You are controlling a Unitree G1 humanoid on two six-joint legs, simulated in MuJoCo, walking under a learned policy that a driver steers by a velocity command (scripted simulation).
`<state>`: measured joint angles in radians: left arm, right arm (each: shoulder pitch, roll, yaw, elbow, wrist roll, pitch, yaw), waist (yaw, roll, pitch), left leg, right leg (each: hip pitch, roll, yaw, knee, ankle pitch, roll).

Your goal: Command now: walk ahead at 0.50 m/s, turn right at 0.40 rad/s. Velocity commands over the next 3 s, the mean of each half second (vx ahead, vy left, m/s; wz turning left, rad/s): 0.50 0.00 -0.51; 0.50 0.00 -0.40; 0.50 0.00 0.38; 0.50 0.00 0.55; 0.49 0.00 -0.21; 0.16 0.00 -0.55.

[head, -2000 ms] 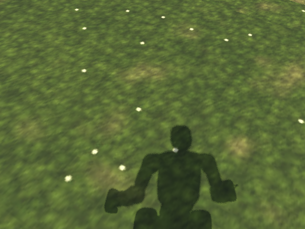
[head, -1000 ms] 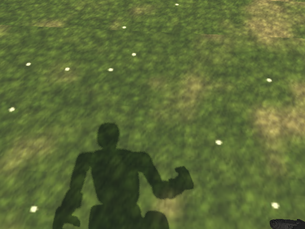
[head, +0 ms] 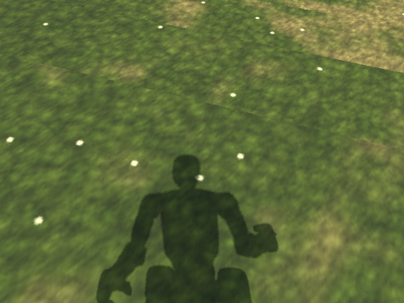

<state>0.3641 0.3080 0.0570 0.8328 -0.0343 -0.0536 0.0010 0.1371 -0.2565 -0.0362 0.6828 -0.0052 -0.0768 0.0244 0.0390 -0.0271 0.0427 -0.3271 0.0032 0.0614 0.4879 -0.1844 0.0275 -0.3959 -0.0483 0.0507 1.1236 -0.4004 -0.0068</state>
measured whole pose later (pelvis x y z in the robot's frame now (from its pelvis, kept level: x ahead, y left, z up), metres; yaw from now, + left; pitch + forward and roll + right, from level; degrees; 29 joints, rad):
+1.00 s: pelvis +0.54 -0.14 +0.00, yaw -29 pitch +2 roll +1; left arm 0.34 0.29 0.04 0.77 0.06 -0.06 -0.01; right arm 0.19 -0.27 -0.04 0.75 -0.03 -0.12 0.03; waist 0.00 -0.03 0.00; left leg -0.36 -0.07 -0.01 0.49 -0.16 0.05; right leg -0.33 0.06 0.12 1.15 -0.42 -0.03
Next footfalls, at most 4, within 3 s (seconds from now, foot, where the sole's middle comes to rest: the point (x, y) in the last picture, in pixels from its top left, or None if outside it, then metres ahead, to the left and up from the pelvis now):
0.38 right None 0.34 -0.18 -0.77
0.88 left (242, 243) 0.67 -0.10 -0.77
1.32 right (322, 218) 0.79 -0.40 -0.77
1.84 left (262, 141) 1.15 -0.20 -0.77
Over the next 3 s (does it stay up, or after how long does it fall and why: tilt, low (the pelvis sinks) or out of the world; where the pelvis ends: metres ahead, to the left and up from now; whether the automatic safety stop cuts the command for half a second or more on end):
stays up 1.62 -0.33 -0.14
